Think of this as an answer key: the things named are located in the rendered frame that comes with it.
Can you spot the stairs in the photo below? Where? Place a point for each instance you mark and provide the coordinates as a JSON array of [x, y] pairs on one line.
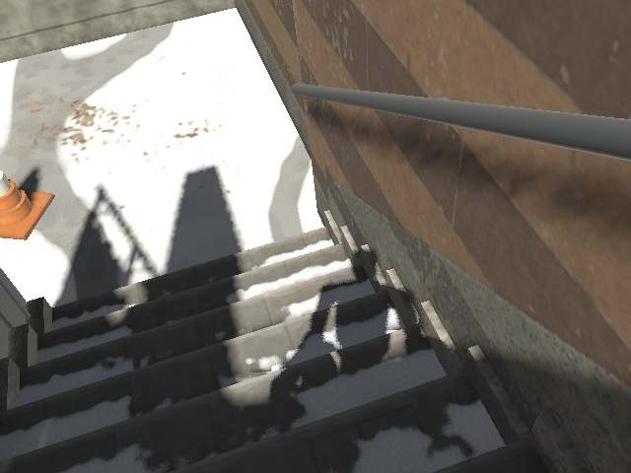
[[277, 359]]

